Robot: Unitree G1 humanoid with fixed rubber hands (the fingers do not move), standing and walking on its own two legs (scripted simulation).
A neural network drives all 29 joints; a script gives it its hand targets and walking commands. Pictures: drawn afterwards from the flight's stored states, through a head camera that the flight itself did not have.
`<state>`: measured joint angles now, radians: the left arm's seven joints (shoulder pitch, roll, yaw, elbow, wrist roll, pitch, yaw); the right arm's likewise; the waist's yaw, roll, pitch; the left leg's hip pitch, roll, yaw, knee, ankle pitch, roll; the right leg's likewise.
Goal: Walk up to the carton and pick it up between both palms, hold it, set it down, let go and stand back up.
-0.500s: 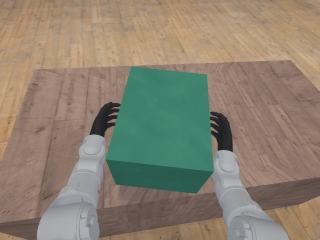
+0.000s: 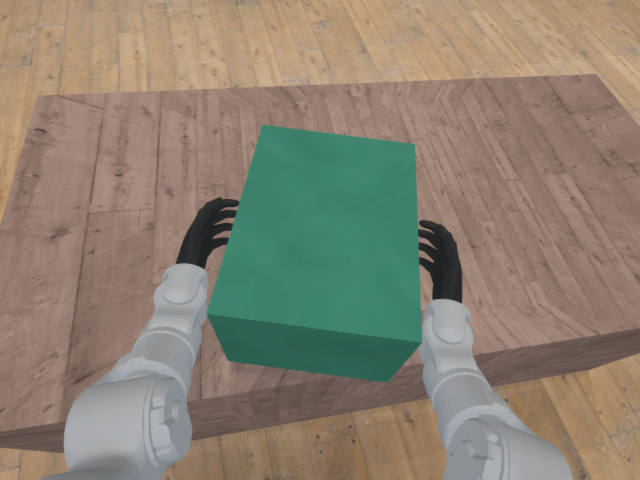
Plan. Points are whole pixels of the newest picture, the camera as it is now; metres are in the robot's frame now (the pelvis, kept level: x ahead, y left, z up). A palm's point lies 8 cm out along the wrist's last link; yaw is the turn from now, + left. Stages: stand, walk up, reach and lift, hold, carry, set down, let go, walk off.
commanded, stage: set down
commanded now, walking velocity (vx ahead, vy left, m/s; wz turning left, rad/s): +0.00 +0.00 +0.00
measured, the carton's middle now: (323, 250) +0.44 -0.03 -0.06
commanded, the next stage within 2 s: none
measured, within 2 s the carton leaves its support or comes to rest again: rests again in 1.36 s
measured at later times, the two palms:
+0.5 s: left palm (208, 261) +0.43 +0.14 -0.05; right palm (434, 300) +0.35 -0.18 -0.06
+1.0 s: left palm (208, 263) +0.43 +0.14 -0.06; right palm (430, 305) +0.35 -0.18 -0.06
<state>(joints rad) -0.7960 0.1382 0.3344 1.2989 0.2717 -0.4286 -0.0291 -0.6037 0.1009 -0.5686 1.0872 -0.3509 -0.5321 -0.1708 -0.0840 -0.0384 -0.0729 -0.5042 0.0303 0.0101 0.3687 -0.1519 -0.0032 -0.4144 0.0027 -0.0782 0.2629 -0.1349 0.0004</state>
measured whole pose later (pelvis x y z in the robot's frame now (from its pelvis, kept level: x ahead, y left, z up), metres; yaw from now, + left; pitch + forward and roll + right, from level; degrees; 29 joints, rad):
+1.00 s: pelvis -0.04 +0.01 -0.04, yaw -2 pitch +31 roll -4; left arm -1.07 0.23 0.24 1.64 0.15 -0.65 0.00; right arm -0.79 0.06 -0.68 1.25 -0.35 -0.66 -0.16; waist -0.11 0.01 -0.17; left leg -1.01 0.05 0.00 0.70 -0.23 0.01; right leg -0.92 0.01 -0.09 0.58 -0.20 0.01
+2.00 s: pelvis -0.03 +0.01 -0.05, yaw -2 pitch +31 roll -3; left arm -1.09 0.27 0.40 1.64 0.26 -0.64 -0.04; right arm -0.82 0.09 -0.74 1.24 -0.41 -0.71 -0.16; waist -0.11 0.03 -0.16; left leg -1.05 0.05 0.00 0.81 -0.30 0.01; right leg -0.98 0.00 -0.09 0.73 -0.29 0.00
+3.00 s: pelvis -0.05 +0.02 -0.10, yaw -6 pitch +34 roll -3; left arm -1.18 0.33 -0.04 1.73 -0.20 -0.55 -0.03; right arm -1.04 -0.14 -0.12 1.53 0.20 -0.57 -0.16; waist -0.12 0.04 -0.25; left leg -1.27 0.03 -0.02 1.08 -0.40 0.01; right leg -1.24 0.01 -0.02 1.02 -0.38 0.02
